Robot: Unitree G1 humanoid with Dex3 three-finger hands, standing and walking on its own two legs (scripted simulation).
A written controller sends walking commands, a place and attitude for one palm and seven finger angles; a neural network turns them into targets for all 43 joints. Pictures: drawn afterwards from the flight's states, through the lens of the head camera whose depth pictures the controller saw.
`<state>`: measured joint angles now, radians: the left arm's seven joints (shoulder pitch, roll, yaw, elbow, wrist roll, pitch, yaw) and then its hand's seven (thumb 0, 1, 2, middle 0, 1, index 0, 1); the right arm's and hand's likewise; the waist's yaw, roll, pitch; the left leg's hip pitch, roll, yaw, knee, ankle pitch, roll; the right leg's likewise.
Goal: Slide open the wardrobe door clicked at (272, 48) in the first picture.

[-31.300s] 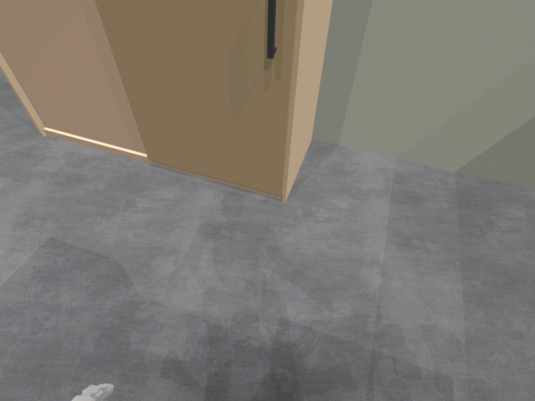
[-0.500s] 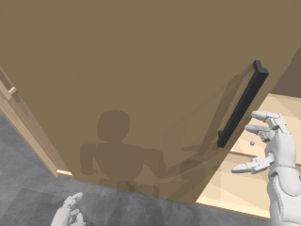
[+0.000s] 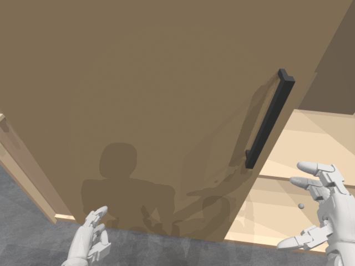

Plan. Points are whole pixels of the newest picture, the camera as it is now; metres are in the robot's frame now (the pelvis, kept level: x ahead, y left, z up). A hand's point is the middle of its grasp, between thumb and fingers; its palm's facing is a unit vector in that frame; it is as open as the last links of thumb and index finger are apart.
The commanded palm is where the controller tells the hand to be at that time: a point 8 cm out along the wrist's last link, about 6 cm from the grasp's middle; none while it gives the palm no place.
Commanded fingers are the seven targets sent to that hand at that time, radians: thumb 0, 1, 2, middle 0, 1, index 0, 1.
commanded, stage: draw the hand back to the body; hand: right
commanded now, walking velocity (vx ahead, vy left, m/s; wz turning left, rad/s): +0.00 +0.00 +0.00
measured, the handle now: (263, 125) +0.40 -0.20 +0.15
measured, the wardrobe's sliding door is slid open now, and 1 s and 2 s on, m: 0.60 0.60 0.60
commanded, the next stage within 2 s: step back with the hand held close in 1.70 s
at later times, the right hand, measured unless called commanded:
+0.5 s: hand (315, 206) +0.20 -0.23 +0.14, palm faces +0.16 +0.99 -0.07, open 14.7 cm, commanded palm +0.16 -0.28 +0.15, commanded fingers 0.00 0.55 -0.20 0.25 1.15 0.25 1.15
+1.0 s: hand (339, 197) +0.20 -0.26 +0.16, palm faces +0.41 +0.84 -0.34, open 12.0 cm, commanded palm +0.16 -0.30 +0.18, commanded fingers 0.00 -0.36 -0.64 0.22 0.62 0.22 0.62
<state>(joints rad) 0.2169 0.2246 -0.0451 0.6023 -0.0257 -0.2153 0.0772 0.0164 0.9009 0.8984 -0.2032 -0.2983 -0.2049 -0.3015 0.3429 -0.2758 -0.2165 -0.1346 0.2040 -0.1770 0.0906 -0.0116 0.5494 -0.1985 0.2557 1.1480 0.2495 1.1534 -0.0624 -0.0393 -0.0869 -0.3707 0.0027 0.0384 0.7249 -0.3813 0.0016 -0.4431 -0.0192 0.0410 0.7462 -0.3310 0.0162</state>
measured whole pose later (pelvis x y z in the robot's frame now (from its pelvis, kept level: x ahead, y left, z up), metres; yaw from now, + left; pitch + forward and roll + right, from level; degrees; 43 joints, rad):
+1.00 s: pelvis +0.01 -0.01 +0.02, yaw +1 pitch -4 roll +1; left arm 0.21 0.21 -0.05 0.66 0.00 -0.19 0.10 0.02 0.90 0.90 -0.20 -0.30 -0.21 -0.30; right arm 0.45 -0.33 -0.27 -0.36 0.08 -0.08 -0.11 0.00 -0.01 -0.47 0.24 0.82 0.23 0.82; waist -0.08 -0.04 0.00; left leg -0.14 0.02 0.02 0.52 -0.31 -0.01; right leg -0.21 -0.01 0.02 0.55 -0.27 0.00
